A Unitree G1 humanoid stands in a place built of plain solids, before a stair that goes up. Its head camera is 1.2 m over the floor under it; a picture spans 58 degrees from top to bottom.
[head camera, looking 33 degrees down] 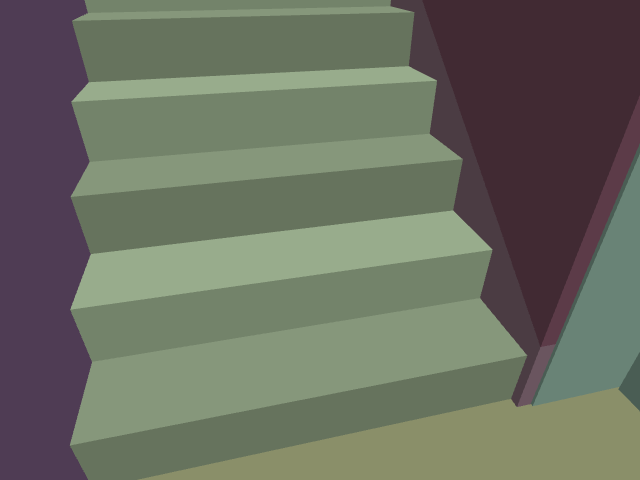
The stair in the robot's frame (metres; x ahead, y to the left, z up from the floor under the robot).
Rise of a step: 0.20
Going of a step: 0.27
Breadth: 1.27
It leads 13 degrees to the left of straight ahead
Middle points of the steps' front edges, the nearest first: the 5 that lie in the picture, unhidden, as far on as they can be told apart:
0.75 -0.01 0.21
1.02 0.06 0.41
1.28 0.12 0.61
1.54 0.18 0.82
1.80 0.24 1.02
